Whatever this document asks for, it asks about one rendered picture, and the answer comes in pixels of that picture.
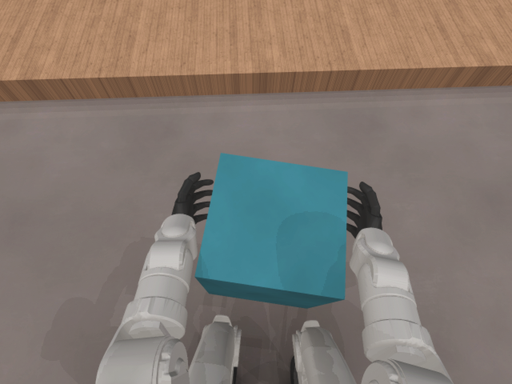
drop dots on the robot left upper arm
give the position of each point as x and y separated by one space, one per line
154 360

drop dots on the robot left thigh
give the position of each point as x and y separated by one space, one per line
217 354

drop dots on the carton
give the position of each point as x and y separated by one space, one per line
275 232

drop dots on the robot left hand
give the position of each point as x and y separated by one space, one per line
184 204

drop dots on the right robot forearm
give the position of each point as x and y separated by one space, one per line
392 325

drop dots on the left robot forearm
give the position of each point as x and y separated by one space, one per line
158 308

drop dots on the robot right hand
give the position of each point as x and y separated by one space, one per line
369 210

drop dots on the robot right upper arm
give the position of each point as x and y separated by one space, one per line
389 371

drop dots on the robot thigh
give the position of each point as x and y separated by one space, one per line
317 355
217 354

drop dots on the robot right thigh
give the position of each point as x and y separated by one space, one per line
317 355

